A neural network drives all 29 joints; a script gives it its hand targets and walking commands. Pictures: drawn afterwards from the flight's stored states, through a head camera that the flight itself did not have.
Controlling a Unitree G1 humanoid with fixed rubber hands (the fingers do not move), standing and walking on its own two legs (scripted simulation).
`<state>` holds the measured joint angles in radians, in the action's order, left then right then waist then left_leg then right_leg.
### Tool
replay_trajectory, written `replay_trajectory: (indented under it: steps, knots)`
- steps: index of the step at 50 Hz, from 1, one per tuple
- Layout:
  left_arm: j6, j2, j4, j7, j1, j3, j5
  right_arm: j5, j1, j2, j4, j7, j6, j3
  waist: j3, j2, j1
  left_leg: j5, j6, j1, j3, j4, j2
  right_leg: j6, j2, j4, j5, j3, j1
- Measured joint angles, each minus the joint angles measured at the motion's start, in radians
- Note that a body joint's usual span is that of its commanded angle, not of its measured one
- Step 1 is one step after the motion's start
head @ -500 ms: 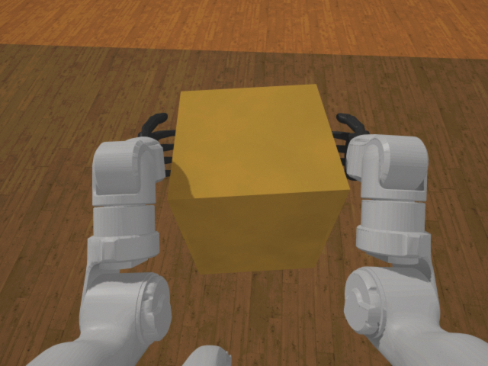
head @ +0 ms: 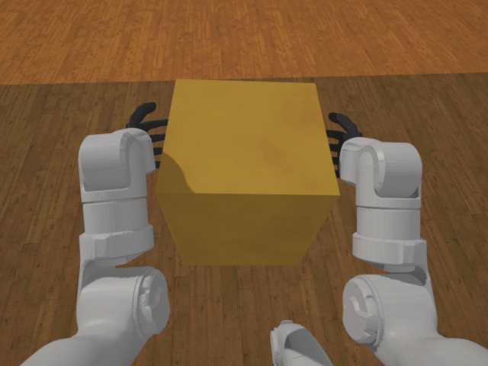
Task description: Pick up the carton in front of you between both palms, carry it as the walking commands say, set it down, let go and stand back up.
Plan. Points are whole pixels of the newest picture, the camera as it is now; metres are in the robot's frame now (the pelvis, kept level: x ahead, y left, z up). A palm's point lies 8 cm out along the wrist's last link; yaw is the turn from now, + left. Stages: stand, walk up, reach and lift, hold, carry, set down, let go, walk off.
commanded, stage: carry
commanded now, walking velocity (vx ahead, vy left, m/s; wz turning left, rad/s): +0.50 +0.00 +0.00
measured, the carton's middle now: (243, 182) +0.39 -0.02 +0.07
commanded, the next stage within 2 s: none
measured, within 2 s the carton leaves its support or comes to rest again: neither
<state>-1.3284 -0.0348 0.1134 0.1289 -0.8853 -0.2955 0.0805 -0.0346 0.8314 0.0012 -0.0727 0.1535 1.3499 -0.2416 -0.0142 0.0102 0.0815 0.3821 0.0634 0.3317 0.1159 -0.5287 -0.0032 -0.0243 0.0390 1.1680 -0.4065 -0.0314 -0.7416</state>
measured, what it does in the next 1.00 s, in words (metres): climbs: right foot, then left foot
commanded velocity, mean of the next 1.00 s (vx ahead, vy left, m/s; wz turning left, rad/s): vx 0.50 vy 0.00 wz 0.00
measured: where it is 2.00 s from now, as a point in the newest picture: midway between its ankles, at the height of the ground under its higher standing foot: (219, 143)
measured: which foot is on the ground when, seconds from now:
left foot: down 0.00-0.18, up 0.20-0.54, down 0.56-1.00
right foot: up 0.00-0.14, down 0.16-0.58, up 0.60-0.96, down 0.98-1.00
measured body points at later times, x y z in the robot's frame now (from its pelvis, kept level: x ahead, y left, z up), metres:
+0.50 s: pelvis +0.30 -0.02 +0.02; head +0.34 -0.02 +0.47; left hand +0.69 +0.16 +0.19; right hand +0.71 -0.14 +0.19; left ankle +0.43 +0.11 -0.66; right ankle +0.24 -0.11 -0.71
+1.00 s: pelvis +0.61 -0.01 +0.04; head +0.63 -0.01 +0.49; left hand +1.01 +0.14 +0.22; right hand +1.00 -0.16 +0.21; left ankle +0.49 +0.09 -0.68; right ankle +0.73 -0.10 -0.67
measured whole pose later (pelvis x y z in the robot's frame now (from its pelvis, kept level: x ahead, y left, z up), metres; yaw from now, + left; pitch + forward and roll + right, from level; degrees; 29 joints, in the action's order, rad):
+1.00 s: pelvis +0.61 -0.01 +0.04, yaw +1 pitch +4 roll -1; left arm -1.32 -0.03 0.15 0.12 -0.91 -0.29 0.08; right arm -0.04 0.87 -0.02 -0.11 0.15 1.36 -0.25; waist 0.05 -0.03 0.02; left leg 0.56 0.01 0.20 0.09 -0.65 0.06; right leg -0.07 0.01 0.65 -0.22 -0.15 -0.59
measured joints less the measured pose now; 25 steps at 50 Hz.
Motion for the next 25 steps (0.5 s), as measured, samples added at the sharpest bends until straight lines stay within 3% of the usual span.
replay_trajectory:
  steps: [4, 7, 9, 12, 15, 20, 25]
  knots:
    - [-0.005, 0.003, -0.037, 0.000, -0.009, -0.012, 0.002, -0.001, 0.025, 0.003, 0.017, 0.002, 0.001, -0.010, 0.019, -0.005, -0.008, 0.058, -0.022, -0.091, -0.008, 0.038, 0.005, -0.001, 0.013, -0.269, 0.076, -0.028, 0.000]
    - [-0.001, -0.001, 0.005, -0.002, -0.023, -0.014, 0.003, -0.007, 0.042, -0.003, -0.016, 0.002, 0.008, -0.016, 0.047, -0.023, -0.033, 0.136, -0.046, -0.151, -0.018, 0.001, 0.031, -0.027, -0.020, -0.486, 0.127, -0.087, 0.098]
    - [0.020, 0.005, 0.063, -0.003, -0.036, 0.000, 0.010, -0.008, 0.046, -0.021, -0.049, -0.005, 0.007, -0.024, 0.054, -0.042, -0.063, 0.156, -0.052, -0.118, -0.037, -0.184, 0.063, -0.050, -0.038, -0.499, 0.178, -0.118, 0.150]
    - [0.036, 0.018, 0.110, 0.004, -0.013, 0.028, 0.017, -0.015, 0.035, -0.034, -0.094, -0.017, 0.007, -0.035, 0.047, -0.031, -0.117, 0.115, -0.041, 0.064, -0.112, -0.636, 0.019, -0.055, -0.042, -0.477, 0.086, -0.112, 0.205]
    - [0.026, 0.010, 0.083, 0.010, 0.029, 0.045, -0.012, -0.031, 0.036, -0.023, -0.096, -0.017, 0.021, -0.036, 0.027, -0.025, -0.146, 0.057, -0.024, 0.235, -0.114, -0.807, 0.007, -0.042, -0.041, -0.546, 0.071, -0.099, 0.284]
    - [0.021, 0.008, 0.001, 0.025, 0.031, 0.035, -0.043, -0.043, 0.051, -0.013, -0.022, -0.017, 0.032, -0.041, 0.003, -0.025, -0.161, 0.009, -0.028, 0.420, -0.095, -0.686, 0.041, -0.035, -0.036, -0.631, 0.035, -0.089, 0.397]
    - [0.022, 0.015, 0.000, 0.028, 0.000, 0.020, -0.037, -0.041, 0.063, -0.014, -0.003, -0.017, 0.032, -0.055, 0.036, -0.015, -0.148, -0.082, -0.029, 0.404, -0.057, -0.322, 0.058, -0.002, -0.021, -0.675, -0.039, -0.079, 0.510]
